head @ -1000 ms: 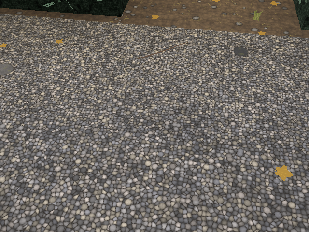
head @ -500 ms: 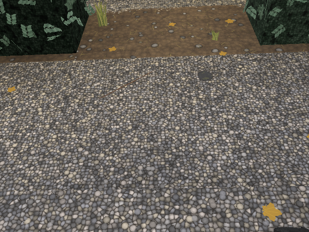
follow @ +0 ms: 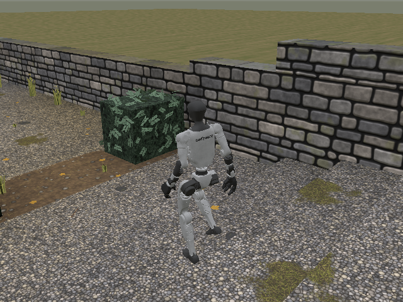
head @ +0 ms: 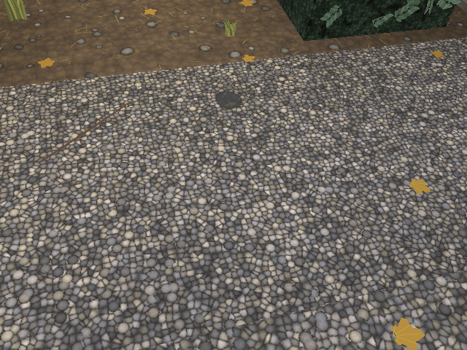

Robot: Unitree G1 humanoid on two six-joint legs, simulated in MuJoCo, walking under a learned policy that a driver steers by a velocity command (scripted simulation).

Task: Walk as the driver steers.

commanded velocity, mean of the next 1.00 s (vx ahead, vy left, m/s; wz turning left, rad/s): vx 0.30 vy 0.00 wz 0.18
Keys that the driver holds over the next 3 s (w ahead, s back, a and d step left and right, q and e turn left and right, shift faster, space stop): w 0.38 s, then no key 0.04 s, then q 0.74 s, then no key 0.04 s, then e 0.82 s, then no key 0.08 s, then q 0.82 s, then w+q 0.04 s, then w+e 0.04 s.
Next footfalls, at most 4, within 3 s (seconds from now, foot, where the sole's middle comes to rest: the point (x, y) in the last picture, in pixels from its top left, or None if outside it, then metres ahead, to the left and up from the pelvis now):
0.30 right None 0.33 -0.10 -0.77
0.72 left None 0.42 0.12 -0.77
1.36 right None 0.43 -0.11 -0.77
1.82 left None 0.35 0.11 -0.77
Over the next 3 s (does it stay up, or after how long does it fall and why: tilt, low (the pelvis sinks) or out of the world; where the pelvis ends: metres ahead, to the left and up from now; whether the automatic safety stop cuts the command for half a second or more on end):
stays up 0.31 0.03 0.02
